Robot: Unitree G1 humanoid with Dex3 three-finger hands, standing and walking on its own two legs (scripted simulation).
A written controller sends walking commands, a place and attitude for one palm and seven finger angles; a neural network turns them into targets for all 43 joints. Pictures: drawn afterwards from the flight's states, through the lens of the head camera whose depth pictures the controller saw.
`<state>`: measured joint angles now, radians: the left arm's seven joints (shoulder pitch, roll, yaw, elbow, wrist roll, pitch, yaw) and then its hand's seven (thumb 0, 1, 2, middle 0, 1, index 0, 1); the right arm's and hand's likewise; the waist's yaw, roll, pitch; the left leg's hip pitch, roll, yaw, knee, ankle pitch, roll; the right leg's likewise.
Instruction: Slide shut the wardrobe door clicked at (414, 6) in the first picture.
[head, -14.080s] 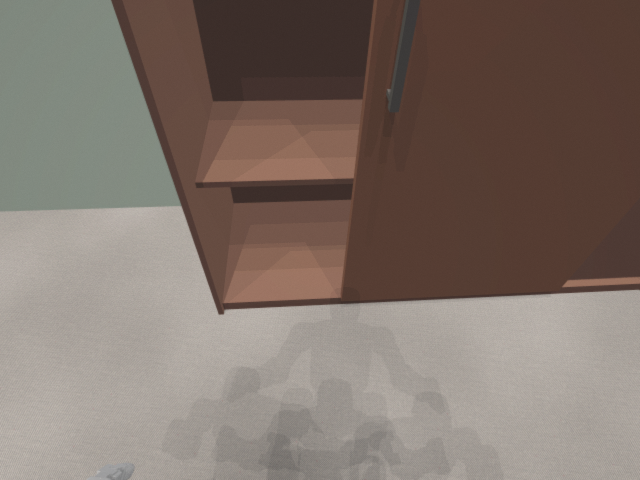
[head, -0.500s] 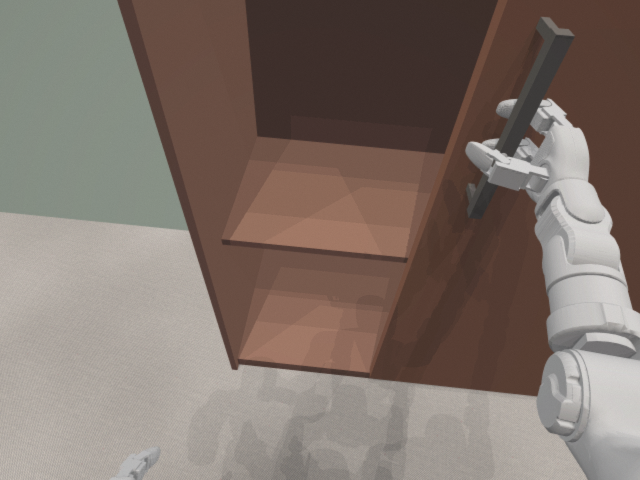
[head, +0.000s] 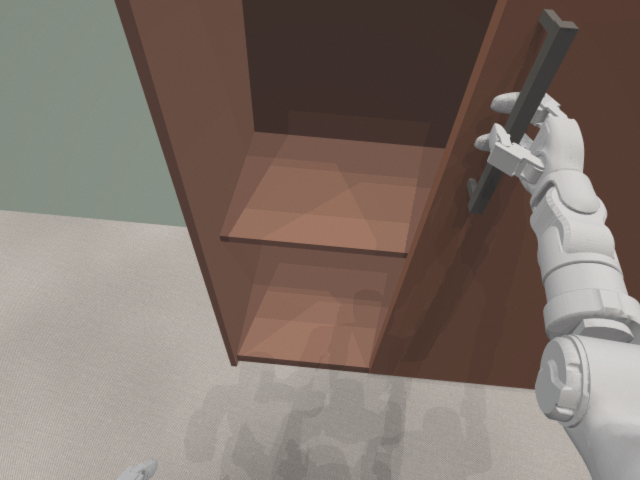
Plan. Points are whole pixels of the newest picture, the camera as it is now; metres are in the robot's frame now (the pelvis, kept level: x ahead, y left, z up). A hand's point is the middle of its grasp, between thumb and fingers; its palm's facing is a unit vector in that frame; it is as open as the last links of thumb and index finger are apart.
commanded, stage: grip the handle and tug to test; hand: right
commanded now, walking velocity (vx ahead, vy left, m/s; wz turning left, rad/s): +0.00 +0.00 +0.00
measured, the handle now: (507, 126) +0.52 -0.17 +0.20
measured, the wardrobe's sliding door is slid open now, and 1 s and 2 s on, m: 0.42 0.42 0.39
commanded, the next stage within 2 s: tug the door sideways, standing still in 0.42 s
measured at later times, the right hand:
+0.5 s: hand (497, 151) +0.47 -0.15 +0.20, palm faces +0.00 +1.00 +0.01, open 5.6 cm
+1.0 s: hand (493, 149) +0.47 -0.14 +0.20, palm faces +0.08 +1.00 -0.02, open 5.6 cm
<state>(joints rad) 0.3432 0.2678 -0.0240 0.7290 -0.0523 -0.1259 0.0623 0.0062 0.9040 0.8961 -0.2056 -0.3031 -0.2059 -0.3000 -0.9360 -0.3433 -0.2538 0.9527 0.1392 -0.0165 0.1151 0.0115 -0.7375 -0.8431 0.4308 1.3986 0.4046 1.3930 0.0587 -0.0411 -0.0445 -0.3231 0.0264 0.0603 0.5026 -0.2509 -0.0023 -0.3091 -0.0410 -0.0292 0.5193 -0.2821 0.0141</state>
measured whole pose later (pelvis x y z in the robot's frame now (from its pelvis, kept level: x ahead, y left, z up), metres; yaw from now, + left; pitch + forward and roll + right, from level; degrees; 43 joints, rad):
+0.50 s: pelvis +0.02 +0.00 +0.00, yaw +3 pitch +3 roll +0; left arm 0.32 0.26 -0.02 0.65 -0.06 -0.08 0.05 0.01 0.90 0.90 -0.20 -0.30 -0.20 -0.30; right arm -0.70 -0.32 -0.30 0.59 0.17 0.11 0.11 0.01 -0.78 -0.80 0.35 1.40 0.33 1.36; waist 0.07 -0.05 -0.05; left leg -0.26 0.01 0.02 0.46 -0.25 -0.01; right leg -0.23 -0.05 -0.07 0.47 -0.30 0.01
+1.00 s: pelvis +0.02 -0.01 +0.00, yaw -1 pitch +4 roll +1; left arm 0.28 0.23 -0.02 0.72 -0.05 -0.09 0.04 0.01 0.90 0.90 -0.20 -0.30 -0.21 -0.30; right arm -0.86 -0.23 -0.14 0.72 0.16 0.12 -0.03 0.01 -0.79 -0.84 0.35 1.40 0.31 1.40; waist 0.01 -0.05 -0.05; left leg -0.27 0.04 0.08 0.49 -0.28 -0.01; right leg -0.27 -0.02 -0.01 0.51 -0.31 0.01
